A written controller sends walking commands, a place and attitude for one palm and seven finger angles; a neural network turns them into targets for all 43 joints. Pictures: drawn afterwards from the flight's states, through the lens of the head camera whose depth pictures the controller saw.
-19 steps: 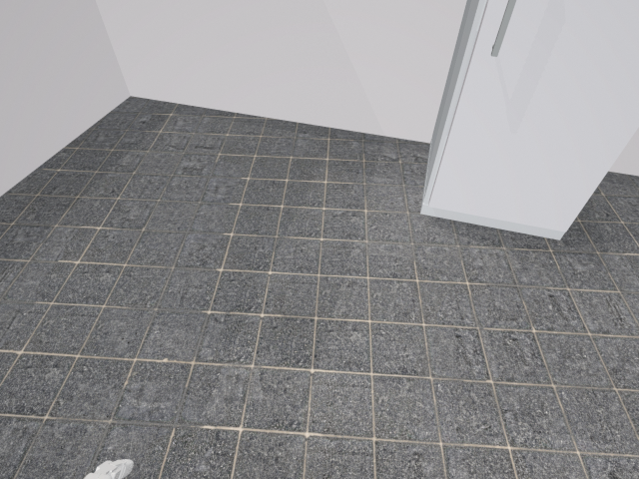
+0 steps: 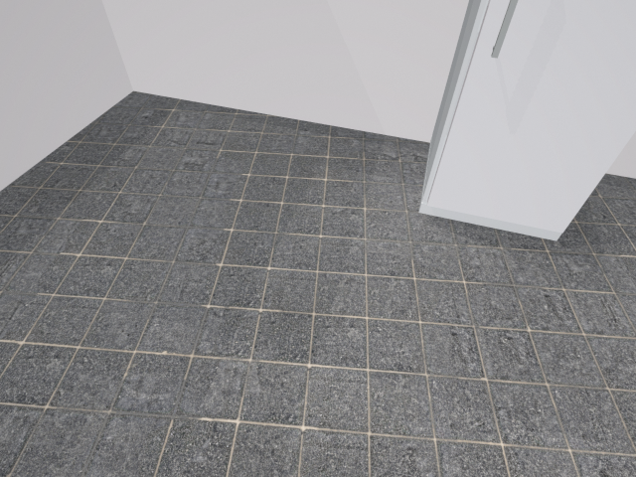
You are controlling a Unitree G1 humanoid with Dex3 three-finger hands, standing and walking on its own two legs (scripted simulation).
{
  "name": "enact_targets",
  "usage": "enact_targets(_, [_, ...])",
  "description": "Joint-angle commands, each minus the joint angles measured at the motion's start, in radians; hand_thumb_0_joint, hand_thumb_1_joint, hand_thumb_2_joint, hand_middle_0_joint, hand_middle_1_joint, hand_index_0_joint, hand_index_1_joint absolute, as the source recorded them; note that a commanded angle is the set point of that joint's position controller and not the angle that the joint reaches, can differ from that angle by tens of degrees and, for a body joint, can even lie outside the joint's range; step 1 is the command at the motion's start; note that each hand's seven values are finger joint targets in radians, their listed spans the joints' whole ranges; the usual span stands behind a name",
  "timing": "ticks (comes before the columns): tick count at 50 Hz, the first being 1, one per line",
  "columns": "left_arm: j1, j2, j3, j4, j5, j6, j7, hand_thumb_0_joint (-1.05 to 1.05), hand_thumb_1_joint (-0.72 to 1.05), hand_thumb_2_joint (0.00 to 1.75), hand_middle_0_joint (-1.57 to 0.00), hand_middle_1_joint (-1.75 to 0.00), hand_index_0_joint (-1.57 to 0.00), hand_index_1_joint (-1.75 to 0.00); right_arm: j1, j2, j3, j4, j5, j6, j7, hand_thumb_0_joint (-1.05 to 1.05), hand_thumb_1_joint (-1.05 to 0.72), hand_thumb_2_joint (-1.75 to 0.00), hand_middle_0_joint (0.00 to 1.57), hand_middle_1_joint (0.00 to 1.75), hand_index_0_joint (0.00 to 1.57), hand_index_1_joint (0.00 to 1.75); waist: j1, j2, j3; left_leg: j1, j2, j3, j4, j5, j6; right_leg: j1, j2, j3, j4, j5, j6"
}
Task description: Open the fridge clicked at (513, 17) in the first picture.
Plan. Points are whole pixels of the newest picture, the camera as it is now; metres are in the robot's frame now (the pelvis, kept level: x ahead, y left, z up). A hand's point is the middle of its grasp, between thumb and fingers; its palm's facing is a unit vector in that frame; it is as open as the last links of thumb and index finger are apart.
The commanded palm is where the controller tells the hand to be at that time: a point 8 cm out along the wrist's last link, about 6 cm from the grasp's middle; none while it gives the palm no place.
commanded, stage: stand and wait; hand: left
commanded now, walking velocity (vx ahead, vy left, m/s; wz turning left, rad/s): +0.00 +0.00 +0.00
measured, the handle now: out of the picture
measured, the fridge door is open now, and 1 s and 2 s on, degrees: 0 0 0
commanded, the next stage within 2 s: look at it before walking up in 0.44 s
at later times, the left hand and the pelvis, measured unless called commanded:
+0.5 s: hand out of the picture +0.06 +0.25 -0.15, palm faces -0.03 -0.94 -0.34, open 7.4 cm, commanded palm none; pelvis -0.01 +0.00 +0.00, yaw +0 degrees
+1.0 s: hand out of the picture +0.07 +0.24 -0.15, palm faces -0.04 -0.94 -0.34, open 7.4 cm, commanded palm none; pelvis +0.00 +0.00 +0.00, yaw +0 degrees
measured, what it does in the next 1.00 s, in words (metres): stands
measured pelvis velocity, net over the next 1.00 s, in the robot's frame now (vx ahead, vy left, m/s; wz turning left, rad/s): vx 0.00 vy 0.00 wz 0.00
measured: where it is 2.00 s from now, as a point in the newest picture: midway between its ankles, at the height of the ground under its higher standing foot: outside the picture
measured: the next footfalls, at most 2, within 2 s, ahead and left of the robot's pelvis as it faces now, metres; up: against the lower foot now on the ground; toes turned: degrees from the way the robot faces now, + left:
none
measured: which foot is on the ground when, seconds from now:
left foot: down 0.00-1.00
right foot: down 0.00-1.00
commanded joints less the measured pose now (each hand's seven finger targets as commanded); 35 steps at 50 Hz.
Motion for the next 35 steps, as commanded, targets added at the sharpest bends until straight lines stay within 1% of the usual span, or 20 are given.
enact_targets(1, [-0.06, 0.212, 0.05, -0.061, -0.005, -0.031, 0.013, 0.0, 0.9, 0.9, -0.2, -0.3, -0.2, -0.3, -0.058, -0.205, -0.051, -0.056, 0.007, -0.022, -0.015, 0.0, -0.9, -0.9, 0.2, 0.3, 0.2, 0.3, -0.004, 0.012, -0.071, 0.012, 0.116, -0.09, -0.081, 0.176, 0.034, 0.021, -0.1, 0.09, -0.083, 0.146, -0.045])
enact_targets(3, [-0.059, 0.212, 0.05, -0.053, -0.006, -0.031, 0.012, 0.0, 0.9, 0.9, -0.2, -0.3, -0.2, -0.3, -0.057, -0.206, -0.051, -0.047, 0.007, -0.023, -0.015, 0.0, -0.9, -0.9, 0.2, 0.3, 0.2, 0.3, -0.004, 0.009, -0.061, 0.007, 0.116, -0.091, -0.09, 0.162, 0.034, 0.021, -0.102, 0.089, -0.092, 0.131, -0.043])
enact_targets(6, [-0.058, 0.216, 0.05, -0.042, -0.006, -0.032, 0.012, 0.0, 0.9, 0.9, -0.2, -0.3, -0.2, -0.3, -0.05, -0.208, -0.049, -0.035, 0.009, -0.022, -0.015, 0.0, -0.9, -0.9, 0.2, 0.3, 0.2, 0.3, -0.005, 0.002, -0.064, 0.01, 0.117, -0.096, -0.093, 0.163, 0.032, 0.028, -0.102, 0.093, -0.1, 0.133, -0.045])
enact_targets(13, [-0.056, 0.218, 0.047, -0.023, -0.005, -0.031, 0.011, 0.0, 0.9, 0.9, -0.2, -0.3, -0.2, -0.3, -0.043, -0.213, -0.047, -0.011, 0.009, -0.021, -0.013, 0.0, -0.9, -0.9, 0.2, 0.3, 0.2, 0.3, -0.003, -0.004, -0.039, 0.001, 0.118, -0.099, -0.118, 0.111, 0.03, 0.012, -0.105, 0.099, -0.127, 0.068, -0.043])
enact_targets(16, [-0.055, 0.218, 0.048, -0.02, -0.005, -0.032, 0.01, 0.0, 0.9, 0.9, -0.2, -0.3, -0.2, -0.3, -0.037, -0.214, -0.047, -0.005, 0.01, -0.02, -0.012, 0.0, -0.9, -0.9, 0.2, 0.3, 0.2, 0.3, -0.004, -0.008, -0.044, 0.003, 0.12, -0.101, -0.119, 0.111, 0.029, 0.014, -0.103, 0.102, -0.131, 0.064, -0.043])
enact_targets(17, [-0.06, 0.219, 0.047, -0.018, -0.005, -0.031, 0.01, 0.0, 0.9, 0.9, -0.2, -0.3, -0.2, -0.3, -0.038, -0.214, -0.047, -0.004, 0.009, -0.02, -0.012, 0.0, -0.9, -0.9, 0.2, 0.3, 0.2, 0.3, -0.004, -0.009, -0.03, -0.005, 0.118, -0.104, -0.125, 0.098, 0.028, 0.008, -0.103, 0.103, -0.135, 0.048, -0.043])
enact_targets(20, [-0.058, 0.218, 0.047, -0.016, -0.005, -0.031, 0.01, 0.0, 0.9, 0.9, -0.2, -0.3, -0.2, -0.3, -0.036, -0.216, -0.047, 0.0, 0.009, -0.021, -0.012, 0.0, -0.9, -0.9, 0.2, 0.3, 0.2, 0.3, -0.004, -0.01, -0.032, -0.004, 0.118, -0.104, -0.129, 0.095, 0.028, 0.008, -0.103, 0.104, -0.139, 0.041, -0.042])
enact_targets(22, [-0.057, 0.219, 0.046, -0.016, -0.005, -0.031, 0.01, 0.0, 0.9, 0.9, -0.2, -0.3, -0.2, -0.3, -0.033, -0.216, -0.046, 0.001, 0.009, -0.022, -0.011, 0.0, -0.9, -0.9, 0.2, 0.3, 0.2, 0.3, -0.004, 0.005, -0.038, -0.002, 0.12, -0.106, -0.131, 0.104, 0.028, 0.013, -0.101, 0.102, -0.134, 0.053, -0.042])
enact_targets(25, [-0.057, 0.218, 0.046, -0.012, -0.004, -0.031, 0.01, 0.0, 0.9, 0.9, -0.2, -0.3, -0.2, -0.3, -0.035, -0.214, -0.046, 0.006, 0.009, -0.022, -0.012, 0.0, -0.9, -0.9, 0.2, 0.3, 0.2, 0.3, -0.003, 0.001, -0.033, 0.0, 0.121, -0.104, -0.133, 0.101, 0.027, 0.009, -0.102, 0.102, -0.139, 0.053, -0.041])
enact_targets(26, [-0.053, 0.217, 0.047, -0.013, -0.004, -0.032, 0.01, 0.0, 0.9, 0.9, -0.2, -0.3, -0.2, -0.3, -0.034, -0.214, -0.047, 0.003, 0.01, -0.021, -0.011, 0.0, -0.9, -0.9, 0.2, 0.3, 0.2, 0.3, -0.002, -0.012, -0.036, 0.005, 0.12, -0.104, -0.13, 0.103, 0.028, 0.006, -0.102, 0.103, -0.141, 0.052, -0.041])
enact_targets(28, [-0.059, 0.217, 0.045, -0.011, -0.003, -0.031, 0.01, 0.0, 0.9, 0.9, -0.2, -0.3, -0.2, -0.3, -0.035, -0.214, -0.047, 0.007, 0.009, -0.02, -0.011, 0.0, -0.9, -0.9, 0.2, 0.3, 0.2, 0.3, -0.005, -0.006, -0.028, 0.004, 0.119, -0.103, -0.135, 0.091, 0.026, -0.004, -0.102, 0.107, -0.144, 0.037, -0.041])
enact_targets(30, [-0.056, 0.215, 0.046, -0.011, -0.004, -0.031, 0.009, 0.0, 0.9, 0.9, -0.2, -0.3, -0.2, -0.3, -0.034, -0.215, -0.046, 0.007, 0.009, -0.022, -0.011, 0.0, -0.9, -0.9, 0.2, 0.3, 0.2, 0.3, -0.004, 0.001, -0.036, 0.005, 0.121, -0.104, -0.137, 0.095, 0.027, 0.003, -0.101, 0.106, -0.142, 0.045, -0.041])
enact_targets(31, [-0.054, 0.217, 0.047, -0.013, -0.003, -0.032, 0.01, 0.0, 0.9, 0.9, -0.2, -0.3, -0.2, -0.3, -0.033, -0.215, -0.046, 0.008, 0.011, -0.022, -0.011, 0.0, -0.9, -0.9, 0.2, 0.3, 0.2, 0.3, -0.003, -0.005, -0.041, 0.007, 0.122, -0.106, -0.133, 0.102, 0.028, 0.008, -0.102, 0.104, -0.142, 0.051, -0.041])
enact_targets(35, [-0.052, 0.215, 0.046, -0.01, -0.004, -0.033, 0.01, 0.0, 0.9, 0.9, -0.2, -0.3, -0.2, -0.3, -0.035, -0.215, -0.046, 0.01, 0.01, -0.025, -0.012, 0.0, -0.9, -0.9, 0.2, 0.3, 0.2, 0.3, -0.003, 0.008, -0.053, 0.02, 0.126, -0.1, -0.131, 0.139, 0.026, 0.019, -0.103, 0.101, -0.135, 0.101, -0.041])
